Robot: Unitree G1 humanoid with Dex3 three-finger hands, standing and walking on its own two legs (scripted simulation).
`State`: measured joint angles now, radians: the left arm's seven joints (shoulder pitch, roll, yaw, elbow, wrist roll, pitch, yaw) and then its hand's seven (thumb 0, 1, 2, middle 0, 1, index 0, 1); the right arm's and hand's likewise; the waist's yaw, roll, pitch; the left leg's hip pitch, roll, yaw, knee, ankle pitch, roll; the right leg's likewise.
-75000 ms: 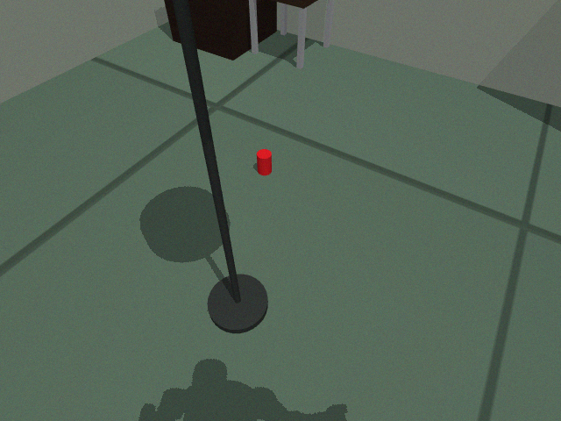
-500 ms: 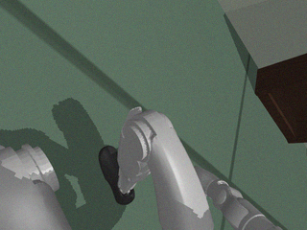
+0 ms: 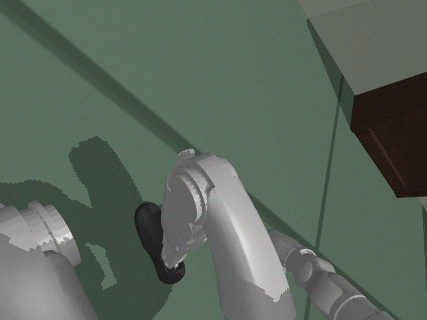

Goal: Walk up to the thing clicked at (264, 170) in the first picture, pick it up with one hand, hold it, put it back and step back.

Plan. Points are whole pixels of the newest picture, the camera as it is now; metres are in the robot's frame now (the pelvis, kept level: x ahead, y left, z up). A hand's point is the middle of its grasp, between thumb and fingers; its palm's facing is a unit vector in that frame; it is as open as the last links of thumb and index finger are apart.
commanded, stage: open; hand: left
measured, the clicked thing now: out of the picture +0.47 +0.31 -0.24
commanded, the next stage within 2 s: withdraw in 0.24 s
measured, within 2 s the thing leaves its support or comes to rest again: neither
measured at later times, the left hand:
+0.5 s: hand out of the picture +0.47 +0.32 -0.18, palm faces +0.49 -0.87 -0.02, open 17.1 cm
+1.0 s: hand out of the picture +0.46 +0.42 -0.10, palm faces +0.46 -0.87 -0.14, open 17.6 cm
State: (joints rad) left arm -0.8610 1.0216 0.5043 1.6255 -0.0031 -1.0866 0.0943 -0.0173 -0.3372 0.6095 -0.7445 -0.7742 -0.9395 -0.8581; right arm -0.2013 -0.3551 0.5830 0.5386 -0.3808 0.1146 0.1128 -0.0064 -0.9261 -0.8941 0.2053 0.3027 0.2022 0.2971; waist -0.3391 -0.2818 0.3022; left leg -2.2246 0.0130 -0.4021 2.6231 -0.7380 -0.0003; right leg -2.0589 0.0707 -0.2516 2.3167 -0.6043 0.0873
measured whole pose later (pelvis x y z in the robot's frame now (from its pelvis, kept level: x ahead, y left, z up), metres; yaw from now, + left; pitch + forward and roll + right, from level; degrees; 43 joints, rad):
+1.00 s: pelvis +0.00 +0.00 +0.01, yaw +2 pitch +22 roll -18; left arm -0.91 1.10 0.57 1.43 0.05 -0.66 -0.14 -0.01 -0.58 0.02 -0.08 -0.05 -0.07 -0.04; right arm -0.03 -0.34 0.42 0.52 -0.20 0.18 0.08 0.00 -0.90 -0.89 0.21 0.30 0.20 0.30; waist -0.29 -0.16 0.18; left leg -2.26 0.03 -0.29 2.54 -0.70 0.03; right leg -2.11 0.05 -0.18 2.29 -0.60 0.06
